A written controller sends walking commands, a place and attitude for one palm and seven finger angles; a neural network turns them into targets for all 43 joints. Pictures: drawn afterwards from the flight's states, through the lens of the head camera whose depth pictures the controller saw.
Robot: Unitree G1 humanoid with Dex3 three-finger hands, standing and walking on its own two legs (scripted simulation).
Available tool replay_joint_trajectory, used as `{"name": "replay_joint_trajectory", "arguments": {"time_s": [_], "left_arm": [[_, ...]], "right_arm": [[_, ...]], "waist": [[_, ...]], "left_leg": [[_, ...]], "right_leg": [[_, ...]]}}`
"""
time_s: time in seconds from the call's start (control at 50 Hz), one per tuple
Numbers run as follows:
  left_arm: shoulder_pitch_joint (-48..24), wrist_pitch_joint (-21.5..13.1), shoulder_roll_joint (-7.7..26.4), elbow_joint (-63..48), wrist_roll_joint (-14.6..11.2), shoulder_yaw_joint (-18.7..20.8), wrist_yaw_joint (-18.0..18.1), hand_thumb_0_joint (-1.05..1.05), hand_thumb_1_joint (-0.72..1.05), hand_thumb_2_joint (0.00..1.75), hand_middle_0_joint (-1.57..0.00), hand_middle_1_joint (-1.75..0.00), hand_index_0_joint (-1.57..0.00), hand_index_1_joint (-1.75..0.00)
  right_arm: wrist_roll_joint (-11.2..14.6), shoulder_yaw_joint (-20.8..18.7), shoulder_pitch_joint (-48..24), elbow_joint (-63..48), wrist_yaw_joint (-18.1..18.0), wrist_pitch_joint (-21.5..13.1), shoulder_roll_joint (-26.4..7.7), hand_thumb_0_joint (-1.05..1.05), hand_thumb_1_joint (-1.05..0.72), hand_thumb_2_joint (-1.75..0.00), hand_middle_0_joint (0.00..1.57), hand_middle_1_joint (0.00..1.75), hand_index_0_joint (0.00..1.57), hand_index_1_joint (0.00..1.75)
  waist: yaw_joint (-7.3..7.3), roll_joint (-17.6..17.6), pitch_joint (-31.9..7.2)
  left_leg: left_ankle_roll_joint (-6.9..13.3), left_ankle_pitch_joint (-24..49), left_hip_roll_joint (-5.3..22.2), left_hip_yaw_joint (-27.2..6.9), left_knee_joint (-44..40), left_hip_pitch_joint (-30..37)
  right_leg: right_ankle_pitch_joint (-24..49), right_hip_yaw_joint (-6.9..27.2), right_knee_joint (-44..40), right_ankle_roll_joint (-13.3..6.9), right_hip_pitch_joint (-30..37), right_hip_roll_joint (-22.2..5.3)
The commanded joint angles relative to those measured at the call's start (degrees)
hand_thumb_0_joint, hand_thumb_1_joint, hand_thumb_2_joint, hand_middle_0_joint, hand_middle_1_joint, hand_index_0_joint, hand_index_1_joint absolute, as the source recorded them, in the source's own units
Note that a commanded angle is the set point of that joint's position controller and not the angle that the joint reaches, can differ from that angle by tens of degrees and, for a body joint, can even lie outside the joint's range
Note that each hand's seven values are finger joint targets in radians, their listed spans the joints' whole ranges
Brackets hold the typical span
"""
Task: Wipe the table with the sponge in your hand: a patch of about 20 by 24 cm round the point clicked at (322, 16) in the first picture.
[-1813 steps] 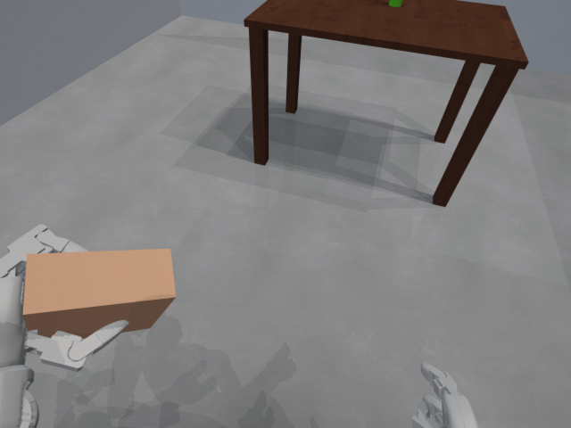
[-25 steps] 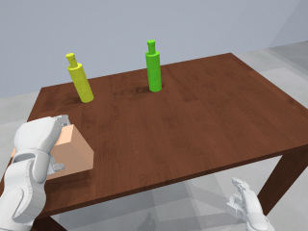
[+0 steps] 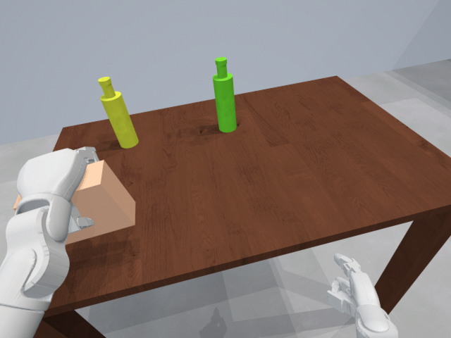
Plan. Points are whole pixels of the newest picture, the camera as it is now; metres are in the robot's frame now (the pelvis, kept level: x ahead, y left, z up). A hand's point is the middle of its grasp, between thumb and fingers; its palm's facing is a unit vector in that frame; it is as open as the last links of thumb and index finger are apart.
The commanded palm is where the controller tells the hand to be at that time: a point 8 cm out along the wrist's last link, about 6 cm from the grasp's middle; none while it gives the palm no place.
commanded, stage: bring the sponge back beside the body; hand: left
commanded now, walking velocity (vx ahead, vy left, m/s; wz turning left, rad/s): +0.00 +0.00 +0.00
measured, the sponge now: (89, 211) +0.26 +0.30 +0.13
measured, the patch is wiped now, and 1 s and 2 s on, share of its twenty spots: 0.95 0.95 0.95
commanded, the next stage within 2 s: step back with the hand held close in 1.62 s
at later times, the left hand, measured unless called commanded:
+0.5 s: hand (75, 211) +0.23 +0.29 +0.16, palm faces +0.12 -0.09 -0.99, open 9.7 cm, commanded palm +0.19 +0.29 +0.23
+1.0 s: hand (72, 234) +0.20 +0.28 +0.14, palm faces +0.12 -0.11 -0.99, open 9.7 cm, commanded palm +0.16 +0.28 +0.22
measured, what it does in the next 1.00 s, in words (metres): stands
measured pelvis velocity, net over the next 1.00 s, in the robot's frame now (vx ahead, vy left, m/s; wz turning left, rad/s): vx -0.01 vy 0.00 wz -0.01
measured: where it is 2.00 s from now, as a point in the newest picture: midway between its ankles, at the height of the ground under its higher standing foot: outside the picture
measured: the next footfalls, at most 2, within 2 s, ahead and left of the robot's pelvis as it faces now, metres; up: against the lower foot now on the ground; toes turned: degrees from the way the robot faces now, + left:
none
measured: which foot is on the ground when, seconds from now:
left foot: down 0.00-1.00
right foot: down 0.00-1.00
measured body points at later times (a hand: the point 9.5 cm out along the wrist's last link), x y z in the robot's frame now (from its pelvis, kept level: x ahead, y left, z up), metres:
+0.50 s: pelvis +0.00 +0.00 +0.00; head -0.03 -0.04 +0.45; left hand +0.22 +0.29 +0.21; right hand +0.26 -0.19 -0.06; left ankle +0.05 +0.12 -0.74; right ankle +0.02 -0.10 -0.74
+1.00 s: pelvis -0.01 +0.00 +0.00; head -0.05 -0.04 +0.44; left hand +0.19 +0.29 +0.19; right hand +0.26 -0.18 -0.06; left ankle +0.05 +0.12 -0.74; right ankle +0.02 -0.10 -0.74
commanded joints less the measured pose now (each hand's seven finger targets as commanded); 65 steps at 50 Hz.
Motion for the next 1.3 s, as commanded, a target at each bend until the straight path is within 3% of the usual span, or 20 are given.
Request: {"name": "replay_joint_trajectory", "arguments": {"time_s": [0.0, 0.02, 0.08, 0.12, 0.18, 0.32, 0.36, 0.42, 0.48, 0.52, 0.58, 0.62, 0.66, 0.72, 0.78, 0.82, 0.9, 0.92, 1.02, 1.28], "left_arm": [[-15.0, -0.8, 15.5, -9.6, 1.8, 10.0, 1.8, 0.0, 0.1, 1.3, -1.2, -1.6, -1.2, -1.6], [-16.6, -1.1, 17.7, -11.1, 2.3, 11.8, 1.8, 0.0, 0.1, 1.3, -1.2, -1.6, -1.2, -1.6], [-14.5, -1.6, 15.1, -11.0, 2.3, 9.7, 1.4, 0.0, 0.1, 1.3, -1.2, -1.6, -1.2, -1.6], [-13.7, -2.4, 17.7, -15.5, 2.3, 12.4, 1.6, 0.0, 0.1, 1.3, -1.2, -1.6, -1.2, -1.6], [-12.1, -2.9, 14.9, -14.6, 1.9, 10.6, 2.2, 0.0, 0.1, 1.3, -1.2, -1.6, -1.2, -1.6], [-12.0, -2.7, 16.3, -15.5, 1.9, 12.3, 3.9, 0.0, 0.1, 1.3, -1.2, -1.6, -1.2, -1.6], [-10.7, -2.6, 13.8, -14.5, 1.9, 10.2, 3.8, 0.0, 0.1, 1.3, -1.2, -1.6, -1.2, -1.6], [-7.8, -2.7, 15.7, -18.5, 1.6, 12.6, 3.8, 0.0, 0.1, 1.3, -1.2, -1.6, -1.2, -1.6], [-3.4, -2.4, 13.8, -17.5, 1.3, 11.6, 3.6, 0.0, 0.1, 1.3, -1.2, -1.6, -1.2, -1.6], [-3.3, -2.7, 15.7, -21.0, 1.2, 13.5, 3.9, 0.0, 0.1, 1.3, -1.2, -1.6, -1.2, -1.6], [-1.5, -2.8, 12.8, -20.1, 1.1, 11.3, 4.2, 0.0, 0.1, 1.3, -1.2, -1.6, -1.2, -1.6], [-1.7, -2.9, 14.0, -21.6, 0.9, 12.7, 4.6, 0.0, 0.1, 1.3, -1.2, -1.6, -1.2, -1.6], [-2.4, -3.0, 12.6, -19.3, 1.5, 11.1, 4.8, 0.0, 0.1, 1.3, -1.2, -1.6, -1.2, -1.6], [-2.8, -3.4, 14.0, -21.5, 1.5, 12.1, 5.1, 0.0, 0.1, 1.3, -1.2, -1.6, -1.2, -1.6], [-1.0, -3.7, 11.7, -20.0, 1.5, 10.2, 5.2, 0.0, 0.1, 1.3, -1.2, -1.6, -1.2, -1.6], [-1.4, -3.9, 13.1, -21.5, 1.6, 11.6, 5.3, 0.0, 0.1, 1.3, -1.2, -1.6, -1.2, -1.6], [1.3, -4.1, 11.8, -20.5, 1.4, 10.9, 5.7, 0.0, 0.1, 1.3, -1.2, -1.6, -1.2, -1.6], [1.4, -4.0, 12.9, -21.8, 1.5, 12.3, 5.9, 0.0, 0.1, 1.3, -1.2, -1.6, -1.2, -1.6], [3.7, -4.0, 12.2, -22.9, 1.3, 12.1, 6.3, 0.0, 0.1, 1.3, -1.2, -1.6, -1.2, -1.6], [6.1, -4.8, 9.9, -22.7, 1.5, 10.2, 7.2, 0.0, 0.1, 1.3, -1.2, -1.6, -1.2, -1.6]], "right_arm": [[-0.3, -2.1, -14.6, -11.2, -0.3, -3.6, -5.3, 0.0, -0.9, -0.9, 0.2, 0.3, 0.2, 0.3], [-0.1, -2.1, -15.1, -11.3, -0.4, -3.9, -5.5, 0.0, -0.9, -0.9, 0.2, 0.3, 0.2, 0.3], [-0.6, -2.0, -14.5, -11.4, -0.2, -3.8, -5.2, 0.0, -0.9, -0.9, 0.2, 0.3, 0.2, 0.3], [-0.5, -2.0, -15.3, -12.0, 0.0, -4.2, -5.1, 0.0, -0.9, -0.9, 0.2, 0.3, 0.2, 0.3], [-0.9, -2.0, -14.0, -11.4, 0.1, -4.1, -4.8, 0.0, -0.9, -0.9, 0.2, 0.3, 0.2, 0.3], [-0.6, -2.4, -15.1, -11.5, -0.2, -4.5, -5.0, 0.0, -0.9, -0.9, 0.2, 0.3, 0.2, 0.3], [-0.8, -2.2, -14.5, -11.0, -0.1, -4.6, -4.7, 0.0, -0.9, -0.9, 0.2, 0.3, 0.2, 0.3], [-0.7, -2.4, -15.6, -11.8, 0.1, -4.6, -4.8, 0.0, -0.9, -0.9, 0.2, 0.3, 0.2, 0.3], [-1.2, -2.4, -14.6, -11.4, 0.4, -4.0, -4.9, 0.0, -0.9, -0.9, 0.2, 0.3, 0.2, 0.3], [-0.8, -2.4, -15.7, -12.1, 0.5, -4.3, -4.9, 0.0, -0.9, -0.9, 0.2, 0.3, 0.2, 0.3], [-1.2, -2.5, -14.4, -11.5, 0.6, -4.0, -4.7, 0.0, -0.9, -0.9, 0.2, 0.3, 0.2, 0.3], [-0.8, -2.5, -15.6, -12.1, 0.4, -4.4, -4.6, 0.0, -0.9, -0.9, 0.2, 0.3, 0.2, 0.3], [-1.0, -2.4, -14.3, -11.1, 0.2, -4.2, -4.6, 0.0, -0.9, -0.9, 0.2, 0.3, 0.2, 0.3], [-0.8, -2.5, -15.7, -11.9, -0.1, -4.6, -4.6, 0.0, -0.9, -0.9, 0.2, 0.3, 0.2, 0.3], [-1.4, -2.6, -14.4, -11.3, -0.1, -4.5, -4.5, 0.0, -0.9, -0.9, 0.2, 0.3, 0.2, 0.3], [-1.0, -2.5, -15.5, -11.7, 0.0, -4.9, -4.5, 0.0, -0.9, -0.9, 0.2, 0.3, 0.2, 0.3], [-1.5, -2.6, -14.5, -11.1, 0.1, -4.6, -4.5, 0.0, -0.9, -0.9, 0.2, 0.3, 0.2, 0.3], [-1.2, -2.5, -15.3, -11.8, 0.1, -5.0, -4.5, 0.0, -0.9, -0.9, 0.2, 0.3, 0.2, 0.3], [-1.3, -2.5, -15.2, -11.8, 0.5, -4.8, -4.4, 0.0, -0.9, -0.9, 0.2, 0.3, 0.2, 0.3], [-1.9, -2.7, -14.0, -11.2, 0.2, -4.9, -4.3, 0.0, -0.9, -0.9, 0.2, 0.3, 0.2, 0.3]], "waist": [[0.76, -4.6, -10.3], [0.39, -3.3, -10.7], [0.73, -3.4, -9.9], [0.93, -0.9, -11.2], [0.95, -2.0, -10.0], [0.84, -1.7, -9.0], [0.81, -1.8, -9.2], [1.22, -0.6, -10.8], [1.45, -3.1, -9.3], [1.28, -1.7, -10.0], [1.3, -2.0, -8.0], [1.15, -2.4, -7.6], [0.71, -3.8, -6.6], [0.97, -1.4, -7.3], [1.25, -2.9, -7.0], [0.96, -1.1, -6.4], [1.37, -2.9, -6.3], [1.33, -1.5, -6.5], [1.15, -1.4, -5.8], [1.05, -3.3, -3.8]], "left_leg": [[1.4, 2.0, -1.7, -3.3, -2.6, 3.7], [1.3, 1.4, -1.5, -3.5, -2.6, 4.0], [1.5, 3.0, -1.6, -3.2, -2.2, 4.0], [1.4, 3.8, -1.5, -3.9, -2.1, 4.6], [1.5, 4.0, -1.4, -3.4, -2.3, 4.7], [1.2, 1.7, -1.4, -3.8, -2.9, 4.6], [1.1, 2.8, -1.5, -3.4, -2.6, 4.6], [1.2, 3.6, -1.3, -3.9, -2.6, 5.0], [1.4, 5.2, -1.2, -3.3, -2.2, 4.6], [1.3, 4.5, -1.1, -3.9, -2.2, 4.8], [1.4, 4.6, -1.0, -3.3, -2.5, 4.6], [1.3, 2.5, -0.9, -4.0, -2.8, 4.6], [1.3, 2.0, -1.0, -3.5, -2.8, 4.5], [1.3, -0.2, -1.0, -4.0, -3.1, 4.5], [1.4, 0.4, -1.2, -3.5, -3.3, 4.7], [1.2, -1.1, -1.0, -4.0, -3.5, 4.3], [1.3, -0.2, -1.1, -3.5, -3.5, 4.2], [1.2, -1.6, -0.9, -4.0, -3.8, 3.7], [1.1, -0.9, -1.0, -3.8, -3.2, 3.8], [1.4, -1.7, -1.1, -3.2, -3.3, 4.1]], "right_leg": [[0.0, 5.3, -5.9, -2.2, -0.6, -0.5], [-0.8, 7.0, -5.8, -2.7, -0.6, -0.2], [0.9, 5.0, -5.6, -2.5, -0.9, -0.4], [1.8, 6.9, -4.9, -3.0, 0.2, 0.0], [1.7, 4.6, -5.4, -2.6, -0.6, -0.1], [-0.9, 7.4, -6.2, -3.0, -0.6, 0.1], [0.0, 6.0, -6.0, -2.7, -0.7, -0.3], [1.4, 7.5, -5.3, -3.2, 0.9, 0.2], [3.1, 5.1, -5.3, -2.6, 0.1, -0.1], [2.4, 7.1, -5.0, -2.9, 0.5, 0.4], [2.3, 4.5, -5.5, -2.4, -0.7, 0.2], [0.1, 7.1, -5.8, -2.8, -0.8, 0.5], [-1.1, 5.7, -6.3, -2.3, -2.0, 0.2], [-2.9, 7.7, -6.3, -2.9, -1.1, 0.5], [-2.2, 5.4, -6.5, -2.4, -1.1, 0.3], [-3.5, 7.5, -6.4, -2.9, -1.1, 0.7], [-2.9, 5.7, -6.6, -2.4, -1.2, 0.3], [-3.7, 7.8, -6.4, -2.9, -0.3, 0.7], [-3.5, 8.1, -6.6, -2.9, -0.9, 0.8], [-4.8, 6.5, -7.4, -2.3, -2.2, 0.6]]}}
